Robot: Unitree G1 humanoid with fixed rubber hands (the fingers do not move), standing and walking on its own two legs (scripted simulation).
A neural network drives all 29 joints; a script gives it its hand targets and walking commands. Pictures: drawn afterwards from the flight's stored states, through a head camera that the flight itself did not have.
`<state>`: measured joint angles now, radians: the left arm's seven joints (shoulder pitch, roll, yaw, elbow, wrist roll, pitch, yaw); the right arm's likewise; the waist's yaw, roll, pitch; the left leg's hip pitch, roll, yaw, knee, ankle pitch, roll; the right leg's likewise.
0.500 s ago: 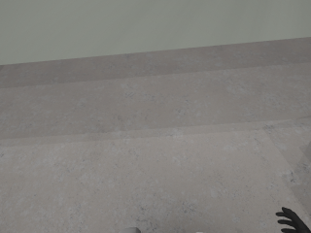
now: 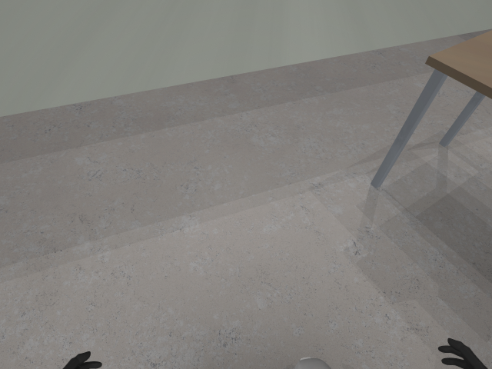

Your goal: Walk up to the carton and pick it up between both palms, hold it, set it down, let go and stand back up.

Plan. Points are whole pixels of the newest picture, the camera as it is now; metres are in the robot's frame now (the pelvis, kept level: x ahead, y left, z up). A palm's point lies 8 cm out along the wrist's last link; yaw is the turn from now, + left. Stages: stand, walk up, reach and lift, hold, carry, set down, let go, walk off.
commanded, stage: walk up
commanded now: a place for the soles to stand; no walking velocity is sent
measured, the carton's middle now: out of the picture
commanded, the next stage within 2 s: none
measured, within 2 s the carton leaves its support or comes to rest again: neither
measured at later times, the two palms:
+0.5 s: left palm (170, 311) +0.23 +0.15 -0.07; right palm out of the picture +0.11 -0.50 -0.10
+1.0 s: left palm (247, 224) +0.42 +0.01 -0.10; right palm out of the picture +0.09 -0.57 -0.08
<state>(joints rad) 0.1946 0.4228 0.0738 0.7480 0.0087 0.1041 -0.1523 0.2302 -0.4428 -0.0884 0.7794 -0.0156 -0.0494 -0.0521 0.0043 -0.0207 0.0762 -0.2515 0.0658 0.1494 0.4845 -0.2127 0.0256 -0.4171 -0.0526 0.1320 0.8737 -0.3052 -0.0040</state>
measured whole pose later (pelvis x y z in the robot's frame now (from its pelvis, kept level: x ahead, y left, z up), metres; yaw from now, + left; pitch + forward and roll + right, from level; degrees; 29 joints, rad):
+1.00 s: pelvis +0.18 -0.23 -0.01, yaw -27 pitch -3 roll +0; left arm 0.26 0.46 0.08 0.75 0.01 0.03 -0.10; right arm 0.28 -0.45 -0.10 0.78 -0.02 -0.06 0.00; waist -0.04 -0.03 0.10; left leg -0.16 0.14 0.10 0.54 -0.33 -0.02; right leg -0.39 -0.08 0.13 0.74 -0.36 0.00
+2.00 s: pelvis +0.23 -0.15 -0.01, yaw -45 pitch -3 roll -3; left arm 0.27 0.45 0.06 0.81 0.01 0.04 0.03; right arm 0.20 -0.43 -0.07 0.78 -0.02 0.00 0.02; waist -0.01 0.01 0.14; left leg -0.28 0.02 0.16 0.57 -0.24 0.09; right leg -0.46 0.06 0.19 0.97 -0.35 0.03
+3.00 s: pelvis +0.24 -0.23 -0.01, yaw -54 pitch -3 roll -3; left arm 0.29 0.43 0.03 0.81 0.01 -0.02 0.04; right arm 0.19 -0.42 -0.07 0.78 -0.02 0.01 0.03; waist -0.01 0.00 0.10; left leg -0.25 0.04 0.01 0.66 -0.35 0.04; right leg -0.36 0.08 0.14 0.93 -0.46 0.00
